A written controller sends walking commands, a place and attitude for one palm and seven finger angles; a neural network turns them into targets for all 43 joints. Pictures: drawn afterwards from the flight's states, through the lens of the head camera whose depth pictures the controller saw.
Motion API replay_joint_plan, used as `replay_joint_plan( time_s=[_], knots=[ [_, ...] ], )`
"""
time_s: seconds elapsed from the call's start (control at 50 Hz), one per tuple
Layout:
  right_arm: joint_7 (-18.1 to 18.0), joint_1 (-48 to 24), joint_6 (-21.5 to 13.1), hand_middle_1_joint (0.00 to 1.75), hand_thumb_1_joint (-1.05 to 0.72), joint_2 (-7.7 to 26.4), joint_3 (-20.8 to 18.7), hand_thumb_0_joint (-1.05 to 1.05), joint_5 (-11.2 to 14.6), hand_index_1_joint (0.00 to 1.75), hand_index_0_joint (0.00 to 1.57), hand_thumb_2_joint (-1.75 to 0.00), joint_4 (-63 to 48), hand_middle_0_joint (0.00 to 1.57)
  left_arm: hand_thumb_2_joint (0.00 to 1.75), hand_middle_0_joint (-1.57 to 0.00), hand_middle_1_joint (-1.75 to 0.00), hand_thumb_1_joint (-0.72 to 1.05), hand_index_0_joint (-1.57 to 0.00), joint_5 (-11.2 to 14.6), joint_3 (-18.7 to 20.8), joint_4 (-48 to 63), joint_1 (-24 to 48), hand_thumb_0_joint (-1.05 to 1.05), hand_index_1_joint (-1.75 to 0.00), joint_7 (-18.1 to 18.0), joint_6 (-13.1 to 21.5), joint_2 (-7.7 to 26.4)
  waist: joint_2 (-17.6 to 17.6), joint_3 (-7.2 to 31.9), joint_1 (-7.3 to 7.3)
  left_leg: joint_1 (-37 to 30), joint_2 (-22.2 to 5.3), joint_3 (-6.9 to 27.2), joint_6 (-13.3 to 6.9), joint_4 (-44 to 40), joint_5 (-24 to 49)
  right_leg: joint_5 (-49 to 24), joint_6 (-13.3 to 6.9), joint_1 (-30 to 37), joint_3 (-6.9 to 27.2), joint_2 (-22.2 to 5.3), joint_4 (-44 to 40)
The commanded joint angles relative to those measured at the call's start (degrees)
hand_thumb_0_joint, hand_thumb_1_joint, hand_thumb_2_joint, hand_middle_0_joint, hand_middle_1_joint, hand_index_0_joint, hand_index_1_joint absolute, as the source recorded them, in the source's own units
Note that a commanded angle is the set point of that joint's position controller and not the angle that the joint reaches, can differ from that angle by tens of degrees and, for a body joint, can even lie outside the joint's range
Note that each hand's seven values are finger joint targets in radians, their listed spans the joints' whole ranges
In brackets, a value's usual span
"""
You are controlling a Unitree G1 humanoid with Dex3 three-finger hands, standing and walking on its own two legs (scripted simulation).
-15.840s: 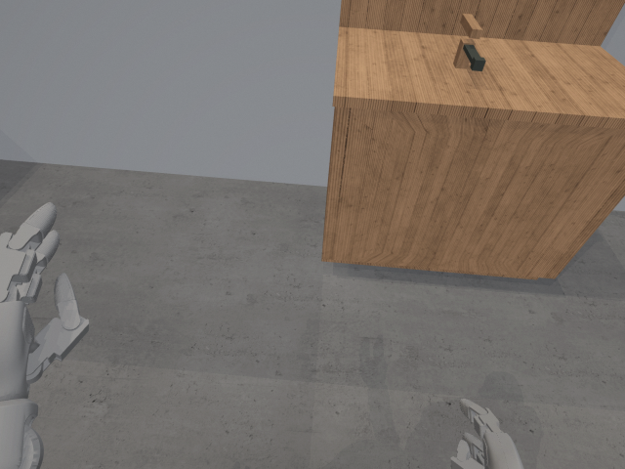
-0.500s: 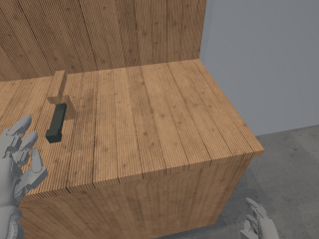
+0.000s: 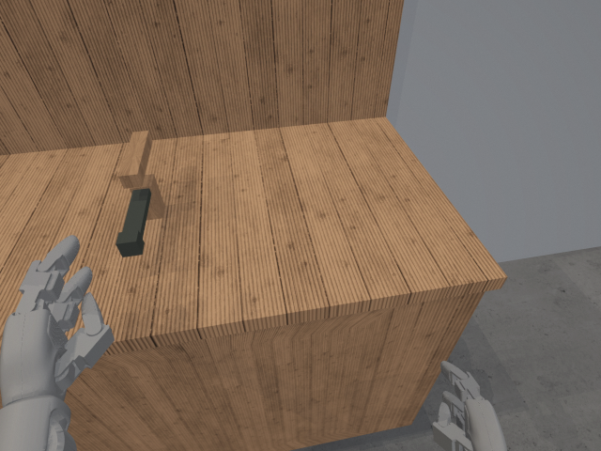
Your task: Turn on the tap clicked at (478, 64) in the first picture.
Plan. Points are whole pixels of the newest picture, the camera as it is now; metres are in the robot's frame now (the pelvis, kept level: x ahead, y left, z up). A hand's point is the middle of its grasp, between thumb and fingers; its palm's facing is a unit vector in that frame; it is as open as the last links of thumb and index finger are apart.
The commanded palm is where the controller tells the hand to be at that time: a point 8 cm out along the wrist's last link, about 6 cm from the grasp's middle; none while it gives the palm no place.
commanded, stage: turn the palm inward beside the body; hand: left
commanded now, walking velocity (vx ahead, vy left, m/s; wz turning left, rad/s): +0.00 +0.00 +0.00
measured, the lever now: (130, 243) +0.35 +0.31 +0.10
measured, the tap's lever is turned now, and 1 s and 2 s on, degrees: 0 0 0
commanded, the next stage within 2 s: reach beside the lever's end, fingers flat in 0.66 s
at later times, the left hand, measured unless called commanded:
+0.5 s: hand (129, 319) +0.20 +0.22 +0.15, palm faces +0.46 -0.88 -0.12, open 7.4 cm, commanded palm +0.15 +0.26 +0.16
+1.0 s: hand (127, 317) +0.21 +0.22 +0.14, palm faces +0.50 -0.86 -0.13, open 7.4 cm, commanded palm +0.16 +0.27 +0.15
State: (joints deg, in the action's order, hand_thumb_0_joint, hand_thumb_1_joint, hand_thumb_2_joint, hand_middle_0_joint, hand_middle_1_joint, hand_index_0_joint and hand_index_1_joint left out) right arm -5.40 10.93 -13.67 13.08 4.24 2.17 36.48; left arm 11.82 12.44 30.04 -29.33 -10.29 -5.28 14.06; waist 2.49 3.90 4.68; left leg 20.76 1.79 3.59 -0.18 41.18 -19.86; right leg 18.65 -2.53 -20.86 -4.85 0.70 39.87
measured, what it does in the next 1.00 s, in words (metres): stands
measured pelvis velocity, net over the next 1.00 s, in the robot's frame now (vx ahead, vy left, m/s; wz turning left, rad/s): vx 0.02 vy -0.02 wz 0.01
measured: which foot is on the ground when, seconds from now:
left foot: down 0.00-1.00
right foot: down 0.00-1.00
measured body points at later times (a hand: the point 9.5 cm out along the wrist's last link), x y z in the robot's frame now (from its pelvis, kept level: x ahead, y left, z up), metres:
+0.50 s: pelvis +0.02 -0.01 +0.00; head +0.00 -0.03 +0.45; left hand +0.17 +0.26 +0.16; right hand +0.23 -0.22 -0.06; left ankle +0.02 +0.12 -0.72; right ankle +0.03 -0.09 -0.72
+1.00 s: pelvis +0.02 -0.02 +0.00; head +0.00 -0.05 +0.45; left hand +0.18 +0.27 +0.15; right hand +0.22 -0.24 -0.07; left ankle +0.02 +0.12 -0.72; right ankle +0.03 -0.09 -0.72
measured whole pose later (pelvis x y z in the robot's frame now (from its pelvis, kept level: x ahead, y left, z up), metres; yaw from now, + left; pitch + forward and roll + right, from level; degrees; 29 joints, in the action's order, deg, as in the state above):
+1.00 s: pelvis +0.02 -0.02 +0.00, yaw +1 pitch +0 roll +0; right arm -6.2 11.1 -13.7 13.9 2.9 2.4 38.0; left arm 14.3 14.3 25.5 -27.2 -10.6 -6.7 13.3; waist 3.5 4.0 4.5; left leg 19.1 0.4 5.0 1.4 38.9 -20.2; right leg 19.3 -4.2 -19.0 -6.2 2.1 37.6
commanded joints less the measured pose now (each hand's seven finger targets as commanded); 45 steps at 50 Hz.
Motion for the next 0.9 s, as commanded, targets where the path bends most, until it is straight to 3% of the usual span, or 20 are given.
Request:
replay_joint_plan(
  time_s=[0.0, 0.08, 0.14, 0.18, 0.24, 0.26, 0.32, 0.34, 0.42, 0.46, 0.58, 0.64, 0.7, 0.74, 0.78, 0.88],
  knots=[
    [-0.8, -9.7, -3.9, 0.30, -0.90, 6.3, -2.9, 0.00, 0.2, 0.30, 0.20, -0.90, -10.5, 0.20, 0.90, -0.20, -0.30, 0.90, -0.20, -0.3, 4.1, 14.6, 4.6, 0.00, -0.30, -0.6, 3.3, 7.4, 1.2, 0.9, 0.07, 1.1, -1.4, 0.7, -1.3, -8.9, -1.7, 4.7, 1.4, -0.3, 1.5, -2.0, -9.1],
    [-0.9, -9.3, -4.1, 0.30, -0.90, 6.3, -3.0, 0.00, 0.1, 0.30, 0.20, -0.90, -10.5, 0.20, 0.90, -0.20, -0.30, 0.90, -0.20, 0.0, 4.8, 15.6, 4.1, 0.00, -0.30, -1.4, 3.1, 7.4, -0.1, 1.9, 0.16, 1.0, -1.4, 0.8, -1.3, -8.4, 0.3, 3.2, 1.4, 0.5, 1.3, -1.9, -8.9],
    [-1.0, -9.1, -4.1, 0.30, -0.90, 6.3, -3.0, 0.00, 0.2, 0.30, 0.20, -0.90, -9.8, 0.20, 0.90, -0.20, -0.30, 0.90, -0.20, 0.1, 5.7, 15.1, 4.0, 0.00, -0.30, -1.6, 2.7, 7.8, 1.0, 1.8, 0.41, 0.3, -1.4, 0.6, -1.0, -8.0, 2.9, 1.2, 1.4, 0.7, 1.3, -1.9, -8.9],
    [-1.1, -8.8, -4.1, 0.30, -0.90, 6.4, -3.0, 0.00, 0.1, 0.30, 0.20, -0.90, -10.1, 0.20, 0.90, -0.20, -0.30, 0.90, -0.20, 0.8, 4.6, 14.5, 3.9, 0.00, -0.30, -1.3, 2.1, 6.3, -0.7, 2.3, 0.13, 0.3, -1.4, 0.6, -1.2, -7.9, 3.9, 0.1, 1.4, 1.3, 1.3, -1.9, -9.0],
    [-1.3, -9.1, -4.2, 0.30, -0.90, 6.4, -3.0, 0.00, 0.2, 0.30, 0.20, -0.90, -9.7, 0.20, 0.90, -0.20, -0.30, 0.90, -0.20, 1.1, 5.6, 14.6, 3.8, 0.00, -0.30, -1.1, 1.2, 7.0, 0.4, 2.9, 0.53, -0.8, -1.3, 0.5, -1.1, -7.9, 6.3, -2.2, 1.4, 2.2, 1.4, -2.0, -9.2],
    [-1.2, -8.3, -4.1, 0.30, -0.90, 6.3, -3.1, 0.00, 0.2, 0.30, 0.20, -0.90, -9.8, 0.20, 0.90, -0.20, -0.30, 0.90, -0.20, 1.0, 4.0, 15.0, 3.7, 0.00, -0.30, -0.8, 1.0, 5.6, -0.1, 3.3, 0.09, -1.0, -1.3, 0.3, -1.1, -7.7, 7.7, -3.8, 1.3, 2.6, 1.4, -2.0, -9.0],
    [-1.1, -7.7, -4.2, 0.30, -0.90, 6.6, -3.3, 0.00, 0.1, 0.30, 0.20, -0.90, -9.9, 0.20, 0.90, -0.20, -0.30, 0.90, -0.20, 1.1, 4.7, 14.9, 3.2, 0.00, -0.30, -0.6, 0.9, 6.4, -1.4, 3.8, 0.21, -1.3, -1.4, 0.1, -1.2, -7.4, 9.9, -6.8, 1.5, 3.4, 1.4, -2.1, -8.8],
    [-1.1, -8.2, -4.1, 0.30, -0.90, 6.4, -3.2, 0.00, 0.2, 0.30, 0.20, -0.90, -9.6, 0.20, 0.90, -0.20, -0.30, 0.90, -0.20, 0.6, 5.4, 15.1, 3.0, 0.00, -0.30, -0.8, 1.0, 7.1, 0.2, 3.4, 0.56, -1.7, -1.3, 0.1, -1.1, -7.5, 10.2, -6.6, 1.3, 3.4, 1.4, -2.0, -8.9],
    [-1.0, -7.4, -4.0, 0.30, -0.90, 6.5, -3.4, 0.00, 0.1, 0.30, 0.20, -0.90, -9.9, 0.20, 0.90, -0.20, -0.30, 0.90, -0.20, 1.3, 4.9, 14.2, 3.1, 0.00, -0.30, -0.7, 1.2, 6.1, -2.3, 3.6, 0.25, -1.4, -1.4, -0.1, -1.3, -7.3, 10.6, -8.0, 1.7, 3.7, 1.6, -2.1, -9.0],
    [-1.1, -7.6, -3.8, 0.30, -0.90, 6.2, -3.4, 0.00, 0.2, 0.30, 0.20, -0.90, -9.9, 0.20, 0.90, -0.20, -0.30, 0.90, -0.20, 1.0, 4.7, 14.5, 3.4, 0.00, -0.30, -0.9, 1.3, 5.6, -0.7, 3.7, 0.28, -1.7, -1.1, -0.4, -1.3, -7.3, 10.2, -7.5, 1.6, 3.8, 1.9, -2.2, -9.4],
    [-1.0, -7.3, -3.9, 0.30, -0.90, 6.4, -3.6, 0.00, 0.2, 0.30, 0.20, -0.90, -10.0, 0.20, 0.90, -0.20, -0.30, 0.90, -0.20, 1.0, 4.8, 14.6, 2.9, 0.00, -0.30, -0.9, 1.6, 6.1, -1.7, 4.4, 0.28, -2.0, -1.2, -0.6, -1.5, -6.8, 12.0, -10.6, 1.7, 5.0, 2.2, -2.4, -9.5],
    [-1.1, -7.9, -3.9, 0.30, -0.90, 6.2, -3.5, 0.00, 0.3, 0.30, 0.20, -0.90, -9.5, 0.20, 0.90, -0.20, -0.30, 0.90, -0.20, 0.5, 5.3, 14.4, 3.3, 0.00, -0.30, -1.0, 1.8, 6.8, 0.3, 3.5, 0.51, -2.1, -1.1, -0.7, -1.4, -7.0, 11.1, -9.1, 1.7, 4.6, 2.4, -2.4, -9.8],
    [-1.1, -7.7, -3.9, 0.30, -0.90, 6.4, -3.5, 0.00, 0.3, 0.30, 0.20, -0.90, -9.9, 0.20, 0.90, -0.20, -0.30, 0.90, -0.20, 1.3, 4.5, 13.3, 3.2, 0.00, -0.30, -0.7, 1.7, 5.9, -2.9, 2.8, 0.13, -1.1, -1.1, -0.5, -1.8, -7.0, 9.1, -7.2, 2.1, 4.4, 2.8, -2.5, -10.8],
    [-1.2, -8.4, -4.0, 0.30, -0.90, 6.2, -3.5, 0.00, 0.5, 0.30, 0.20, -0.90, -9.5, 0.20, 0.90, -0.20, -0.30, 0.90, -0.20, 0.8, 5.2, 13.6, 3.7, 0.00, -0.30, -0.8, 1.7, 6.7, -0.8, 1.7, 0.36, -1.5, -1.1, -0.7, -1.7, -7.2, 8.4, -5.6, 1.9, 4.1, 3.1, -2.5, -11.3],
    [-1.2, -7.8, -3.9, 0.30, -0.90, 6.3, -3.7, 0.00, 0.3, 0.30, 0.20, -0.90, -9.6, 0.20, 0.90, -0.20, -0.30, 0.90, -0.20, 1.0, 5.3, 12.4, 3.4, 0.00, -0.30, -0.9, 1.7, 6.5, -2.3, 2.7, 0.20, -1.1, -1.0, -0.7, -1.8, -7.0, 8.5, -6.1, 2.0, 4.4, 3.2, -2.6, -11.2],
    [-1.5, -8.2, -3.6, 0.30, -0.90, 6.3, -3.8, 0.00, 0.5, 0.30, 0.20, -0.90, -8.7, 0.20, 0.90, -0.20, -0.30, 0.90, -0.20, 1.7, 7.2, 9.5, 7.7, 0.00, -0.30, -0.9, 2.2, 7.8, -1.5, 1.9, -0.15, -0.4, -0.9, -0.7, -1.7, -6.9, 7.1, -4.0, 2.2, 3.8, 4.1, -2.8, -12.0]
  ],
)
